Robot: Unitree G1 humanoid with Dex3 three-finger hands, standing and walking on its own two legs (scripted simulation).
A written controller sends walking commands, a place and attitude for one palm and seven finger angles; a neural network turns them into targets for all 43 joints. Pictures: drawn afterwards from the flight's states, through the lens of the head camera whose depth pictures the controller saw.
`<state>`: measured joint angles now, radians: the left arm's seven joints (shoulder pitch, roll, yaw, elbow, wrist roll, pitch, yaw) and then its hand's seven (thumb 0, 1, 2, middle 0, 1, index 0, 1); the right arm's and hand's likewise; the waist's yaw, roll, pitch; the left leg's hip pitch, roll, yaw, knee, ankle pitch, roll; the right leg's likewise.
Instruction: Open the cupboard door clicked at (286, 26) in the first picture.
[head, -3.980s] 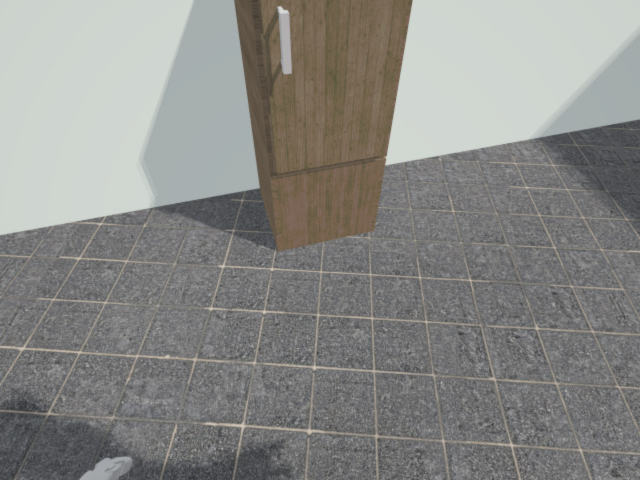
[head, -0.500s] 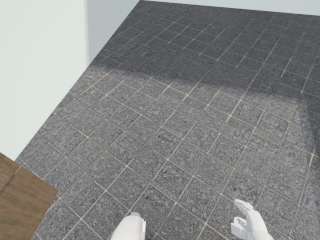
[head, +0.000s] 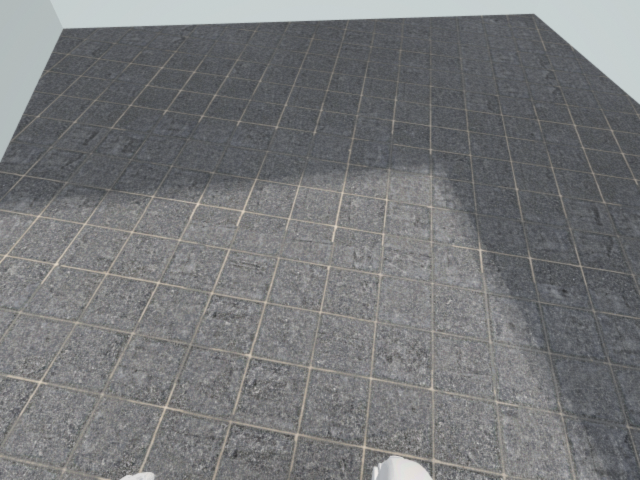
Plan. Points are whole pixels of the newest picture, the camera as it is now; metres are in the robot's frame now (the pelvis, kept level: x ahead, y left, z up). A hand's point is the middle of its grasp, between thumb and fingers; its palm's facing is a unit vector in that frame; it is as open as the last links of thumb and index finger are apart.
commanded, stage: walk to a spot facing it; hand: left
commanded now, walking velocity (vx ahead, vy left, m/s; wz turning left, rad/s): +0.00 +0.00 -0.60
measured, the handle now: out of the picture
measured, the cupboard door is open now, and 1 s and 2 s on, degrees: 0 0 0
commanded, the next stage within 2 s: turn to face it in 1.62 s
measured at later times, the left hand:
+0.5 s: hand (226, 467) +0.16 +0.14 -0.17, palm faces -0.26 -0.94 -0.22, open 7.4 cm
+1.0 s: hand (222, 450) +0.18 +0.15 -0.17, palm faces -0.56 -0.80 -0.22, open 7.4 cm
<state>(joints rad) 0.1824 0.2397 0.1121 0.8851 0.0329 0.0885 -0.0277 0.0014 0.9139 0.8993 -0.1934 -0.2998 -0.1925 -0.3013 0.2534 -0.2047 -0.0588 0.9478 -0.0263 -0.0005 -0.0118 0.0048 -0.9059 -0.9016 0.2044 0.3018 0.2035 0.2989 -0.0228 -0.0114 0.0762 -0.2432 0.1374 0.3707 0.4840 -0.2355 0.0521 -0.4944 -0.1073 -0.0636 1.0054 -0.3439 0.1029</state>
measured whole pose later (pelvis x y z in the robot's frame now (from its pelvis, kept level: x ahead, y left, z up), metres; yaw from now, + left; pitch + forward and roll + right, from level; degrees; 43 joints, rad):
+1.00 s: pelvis +0.00 +0.02 +0.00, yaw -37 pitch +0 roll -1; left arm 0.20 0.23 0.10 0.91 0.03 0.10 -0.03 0.01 0.91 0.90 -0.19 -0.30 -0.19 -0.30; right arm 0.22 -0.20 -0.06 0.93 -0.03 0.01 0.00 0.00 -0.90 -0.90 0.21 0.30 0.21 0.30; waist -0.02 0.00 0.08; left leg -0.25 0.16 0.34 0.51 -0.24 0.02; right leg -0.37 -0.07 -0.07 0.86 -0.44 0.09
